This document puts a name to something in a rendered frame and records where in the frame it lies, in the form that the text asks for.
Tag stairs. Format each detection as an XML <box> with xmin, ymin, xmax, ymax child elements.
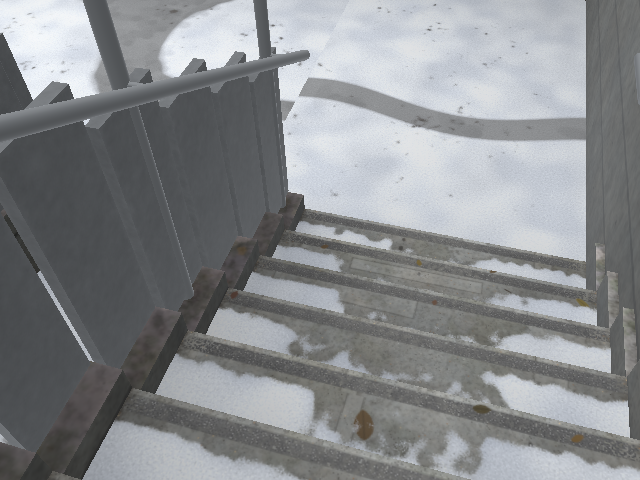
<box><xmin>47</xmin><ymin>209</ymin><xmax>640</xmax><ymax>480</ymax></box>

